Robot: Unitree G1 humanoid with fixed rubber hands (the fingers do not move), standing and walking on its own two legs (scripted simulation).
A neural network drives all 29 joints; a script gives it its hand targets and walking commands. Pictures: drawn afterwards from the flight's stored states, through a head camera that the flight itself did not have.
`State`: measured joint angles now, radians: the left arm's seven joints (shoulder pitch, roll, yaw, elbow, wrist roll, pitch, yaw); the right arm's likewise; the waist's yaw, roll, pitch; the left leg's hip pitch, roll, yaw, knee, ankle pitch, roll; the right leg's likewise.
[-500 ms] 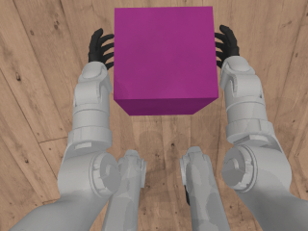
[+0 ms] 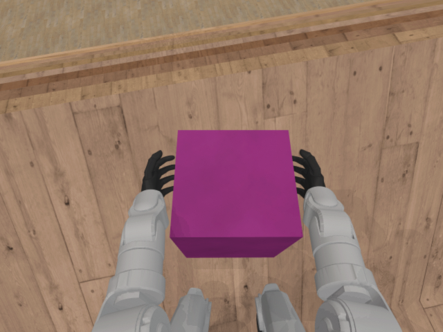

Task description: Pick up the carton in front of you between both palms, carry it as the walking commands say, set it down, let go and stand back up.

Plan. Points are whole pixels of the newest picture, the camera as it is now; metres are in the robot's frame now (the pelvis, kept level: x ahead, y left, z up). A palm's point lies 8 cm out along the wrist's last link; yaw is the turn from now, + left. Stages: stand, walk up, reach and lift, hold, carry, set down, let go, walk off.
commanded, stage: reach and lift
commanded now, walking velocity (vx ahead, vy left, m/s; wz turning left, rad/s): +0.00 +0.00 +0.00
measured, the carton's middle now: (231, 201) +0.39 +0.00 -0.11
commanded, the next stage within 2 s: hold in 1.58 s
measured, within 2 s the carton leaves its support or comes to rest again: neither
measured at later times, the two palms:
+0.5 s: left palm (115, 181) +0.34 +0.15 +0.12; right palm (345, 185) +0.33 -0.15 +0.11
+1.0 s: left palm (104, 171) +0.34 +0.15 +0.15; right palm (355, 179) +0.32 -0.15 +0.14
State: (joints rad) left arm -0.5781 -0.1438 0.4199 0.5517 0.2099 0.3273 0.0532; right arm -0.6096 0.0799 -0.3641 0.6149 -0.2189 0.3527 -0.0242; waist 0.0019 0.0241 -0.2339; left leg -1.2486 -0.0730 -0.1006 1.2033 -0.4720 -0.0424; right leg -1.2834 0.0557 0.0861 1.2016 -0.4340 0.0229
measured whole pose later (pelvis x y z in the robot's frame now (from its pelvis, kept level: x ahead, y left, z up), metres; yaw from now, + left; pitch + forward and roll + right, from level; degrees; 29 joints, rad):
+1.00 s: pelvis +0.04 +0.01 +0.12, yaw -1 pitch -3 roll +0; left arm -0.31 -0.16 0.27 0.35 0.30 0.62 -0.01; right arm -0.28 0.16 -0.26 0.35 -0.29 0.63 0.00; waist 0.00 0.02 0.00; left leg -0.14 -0.03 -0.11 0.44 -0.24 -0.01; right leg -0.16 0.03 0.11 0.43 -0.20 0.02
